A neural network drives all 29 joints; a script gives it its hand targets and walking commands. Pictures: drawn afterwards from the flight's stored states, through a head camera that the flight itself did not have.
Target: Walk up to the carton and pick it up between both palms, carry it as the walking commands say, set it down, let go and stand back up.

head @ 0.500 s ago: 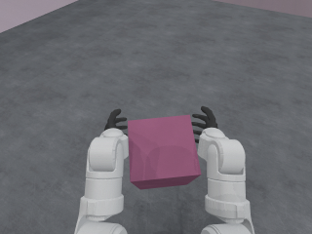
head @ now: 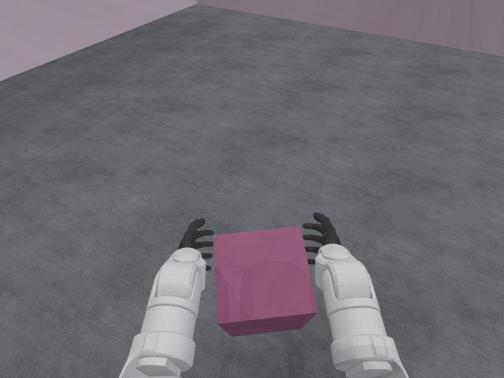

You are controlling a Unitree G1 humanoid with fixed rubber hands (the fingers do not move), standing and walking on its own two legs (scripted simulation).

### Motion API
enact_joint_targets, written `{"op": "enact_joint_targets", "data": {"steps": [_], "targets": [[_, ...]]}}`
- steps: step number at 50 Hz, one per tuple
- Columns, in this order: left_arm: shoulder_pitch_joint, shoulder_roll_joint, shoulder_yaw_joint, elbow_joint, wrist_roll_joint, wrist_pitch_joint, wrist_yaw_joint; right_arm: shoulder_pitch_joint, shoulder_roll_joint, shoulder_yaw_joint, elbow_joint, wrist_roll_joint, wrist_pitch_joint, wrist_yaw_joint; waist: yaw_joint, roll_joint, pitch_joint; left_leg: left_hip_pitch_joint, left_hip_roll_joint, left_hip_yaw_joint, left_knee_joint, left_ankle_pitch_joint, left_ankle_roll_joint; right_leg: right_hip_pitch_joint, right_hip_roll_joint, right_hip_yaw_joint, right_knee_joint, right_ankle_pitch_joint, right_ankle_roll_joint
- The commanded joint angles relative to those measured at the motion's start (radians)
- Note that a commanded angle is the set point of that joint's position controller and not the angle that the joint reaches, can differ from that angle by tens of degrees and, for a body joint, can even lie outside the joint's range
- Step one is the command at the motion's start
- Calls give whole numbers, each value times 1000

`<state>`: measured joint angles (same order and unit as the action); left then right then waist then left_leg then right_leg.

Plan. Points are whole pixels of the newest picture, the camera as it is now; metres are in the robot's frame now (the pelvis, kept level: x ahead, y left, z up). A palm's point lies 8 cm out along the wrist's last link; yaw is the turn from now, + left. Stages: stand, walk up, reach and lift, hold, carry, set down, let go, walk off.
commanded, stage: set down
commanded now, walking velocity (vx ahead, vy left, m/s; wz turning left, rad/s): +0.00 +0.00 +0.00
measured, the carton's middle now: (262, 287) +0.31 -0.01 -0.07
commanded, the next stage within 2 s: none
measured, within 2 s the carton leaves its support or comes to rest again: neither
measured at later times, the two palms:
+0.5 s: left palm (175, 283) +0.29 +0.15 -0.03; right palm (305, 266) +0.32 -0.08 -0.01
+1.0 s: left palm (186, 304) +0.30 +0.15 -0.14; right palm (295, 294) +0.33 -0.08 -0.14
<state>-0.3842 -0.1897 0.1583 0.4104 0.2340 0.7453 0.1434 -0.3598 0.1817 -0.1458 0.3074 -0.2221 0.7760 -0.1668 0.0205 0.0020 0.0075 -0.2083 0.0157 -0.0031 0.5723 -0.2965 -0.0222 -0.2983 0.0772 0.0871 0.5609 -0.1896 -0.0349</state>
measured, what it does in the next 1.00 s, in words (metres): lowers itself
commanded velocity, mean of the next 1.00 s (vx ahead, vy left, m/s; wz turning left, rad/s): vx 0.00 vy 0.00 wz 0.00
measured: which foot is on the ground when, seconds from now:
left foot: down 0.00-1.00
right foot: down 0.00-1.00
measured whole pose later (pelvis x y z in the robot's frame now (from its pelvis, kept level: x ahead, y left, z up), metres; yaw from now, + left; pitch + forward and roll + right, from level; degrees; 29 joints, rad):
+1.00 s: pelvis -0.03 +0.01 -0.06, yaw +2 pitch +22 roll +0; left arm -0.52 -0.22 0.41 0.68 0.30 0.05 0.17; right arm -0.55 0.25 -0.38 0.69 -0.32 0.02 -0.19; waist 0.02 0.01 0.01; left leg -0.99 -0.01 -0.03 0.96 -0.36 -0.01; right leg -1.05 0.07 0.06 0.90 -0.23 -0.02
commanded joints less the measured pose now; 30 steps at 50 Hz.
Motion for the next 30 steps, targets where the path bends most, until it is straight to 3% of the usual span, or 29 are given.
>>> {"op": "enact_joint_targets", "data": {"steps": [1, 2, 3, 4, 5, 6, 8, 9, 10, 11, 12, 13, 14, 15, 16, 17, 18, 19, 20, 21, 22, 23, 24, 25, 26, 27, 28, 29, 30], "targets": [[-538, -1026, -296, 26, -183, -121, -293, -487, 1241, 377, 179, 168, -109, 274, 50, 3, -300, -49, -111, -99, -129, 86, 57, 299, -42, 54, -133, 81, 38], [-535, -996, -244, 97, -155, -131, -294, -472, 1212, 324, 237, 140, -118, 275, 55, 31, -224, -90, -106, -95, -124, 58, 61, 263, -41, 52, -137, 16, 33], [-626, -1002, -210, 156, -147, -142, -305, -542, 1213, 264, 284, 119, -133, 281, 34, 10, -202, -97, -102, -95, -107, -14, 62, 227, -36, 55, -141, -118, 30], [-631, -1019, -223, 129, -127, -157, -301, -499, 1211, 234, 339, 111, -152, 285, 13, 61, -201, -96, -100, -101, -116, 17, 61, 234, -34, 48, -128, -61, 22], [-710, -1005, -196, 112, -119, -186, -307, -559, 1214, 202, 372, 112, -179, 297, 32, 70, -227, -116, -93, -105, -109, -3, 60, 214, -33, 51, -109, -98, 16], [-810, -1011, -200, 122, -118, -213, -314, -597, 1232, 172, 400, 88, -197, 295, 13, 25, -268, -148, -89, -103, -78, -32, 70, 213, -40, 74, -109, -156, 15], [-858, -1031, -190, 157, -109, -245, -311, -673, 1211, 158, 401, 105, -248, 290, 5, 80, -267, -161, -82, -114, -59, -59, 65, 196, -49, 91, -88, -191, 9], [-808, -1035, -149, 179, -93, -257, -309, -688, 1208, 150, 432, 77, -256, 289, 37, 16, -270, -168, -87, -98, -61, 4, 64, 195, -36, 70, -85, -139, 15], [-825, -1021, -150, 192, -73, -270, -306, -636, 1227, 142, 462, 73, -276, 285, 15, 30, -276, -173, -89, -102, -39, 5, 62, 192, -58, 102, -94, -140, 10], [-851, -999, -131, 204, -52, -274, -302, -660, 1180, 80, 502, 67, -289, 285, 20, 105, -239, -194, -86, -101, -43, -22, 61, 163, -55, 94, -73, -158, 4], [-895, -993, -120, 217, -57, -290, -305, -656, 1146, 23, 545, 42, -295, 281, -24, 100, -214, -211, -75, -113, -40, -70, 71, 120, -46, 85, -59, -206, -7], [-844, -1026, -106, 263, -41, -289, -300, -680, 1112, 25, 526, 22, -311, 282, -24, 89, -208, -235, -84, -106, -35, -69, 62, 129, -40, 64, -53, -185, -13], [-809, -996, -45, 350, -14, -290, -297, -760, 1097, 10, 503, 36, -324, 283, 13, 91, -190, -255, -80, -101, -32, -114, 72, 130, -45, 75, -48, -255, -4], [-804, -984, -45, 337, -4, -304, -295, -750, 1115, 14, 505, 32, -332, 280, 11, 81, -225, -244, -79, -100, -23, -117, 80, 147, -47, 90, -49, -275, 2], [-817, -989, -39, 338, -4, -319, -296, -718, 1105, -6, 535, 4, -334, 275, -15, 7, -230, -270, -85, -98, -23, -81, 78, 162, -34, 67, -44, -219, 7], [-862, -986, -37, 309, 5, -333, -292, -751, 1079, -22, 546, 2, -347, 278, -17, 47, -243, -258, -73, -114, -21, -99, 78, 114, -28, 58, -15, -239, 2], [-887, -998, -50, 279, 10, -349, -287, -747, 1079, -38, 544, -15, -358, 277, -45, 74, -267, -262, -79, -111, -10, -116, 79, 98, -21, 50, 2, -227, -4], [-837, -968, -7, 321, 22, -343, -283, -694, 1072, -50, 600, -27, -352, 271, -16, 56, -222, -272, -82, -105, 8, -81, 73, 87, -42, 89, -17, -247, -6], [-866, -944, -30, 277, 28, -358, -279, -617, 1070, -83, 646, -49, -359, 274, -34, 84, -197, -312, -79, -106, 12, -60, 67, 73, -46, 87, -11, -190, -14], [-819, -959, -14, 316, 37, -367, -281, -712, 1032, -41, 558, -21, -386, 275, 4, 106, -246, -323, -77, -103, 17, -78, 70, 90, -35, 74, 17, -204, -12], [-810, -941, -25, 287, 44, -386, -278, -698, 1069, -19, 563, -27, -398, 281, 40, 63, -254, -338, -87, -94, 19, -27, 75, 79, -31, 68, 25, -121, -5], [-833, -966, -25, 310, 46, -399, -275, -714, 1039, -44, 535, -42, -418, 278, -16, 33, -279, -330, -80, -115, 43, -25, 75, 14, -24, 58, 40, -138, -7], [-792, -938, -17, 308, 64, -402, -269, -691, 1040, -15, 563, -5, -421, 281, 21, 131, -272, -325, -85, -104, 38, -38, 67, 31, -38, 77, 38, -154, -4], [-748, -976, -44, 335, 56, -412, -267, -633, 1037, -32, 572, -49, -424, 278, -21, 29, -291, -326, -85, -108, 29, -18, 77, 25, -16, 49, 42, -107, -5], [-781, -945, -52, 271, 55, -440, -265, -622, 1030, -37, 580, -66, -441, 275, -30, 42, -322, -351, -88, -117, 44, 9, 73, 21, -16, 47, 68, -67, -3], [-821, -947, -79, 251, 57, -452, -265, -593, 1006, -65, 583, -78, -461, 274, -71, 108, -321, -354, -86, -118, 63, -2, 65, -48, -15, 45, 88, -60, -15], [-739, -967, -86, 288, 64, -465, -254, -634, 1031, -25, 548, -84, -483, 273, -44, 38, -333, -341, -94, -116, 53, 35, 67, -40, 6, 23, 100, -21, -9], [-760, -962, -98, 278, 51, -474, -252, -582, 1028, -18, 580, -79, -490, 271, -30, 102, -328, -354, -100, -105, 63, 48, 59, -37, -6, 44, 98, -12, -12], [-782, -931, -95, 251, 55, -488, -249, -569, 997, -38, 586, -99, -499, 273, -46, 74, -348, -361, -96, -108, 84, 36, 55, -77, -6, 41, 109, -33, -11]]}}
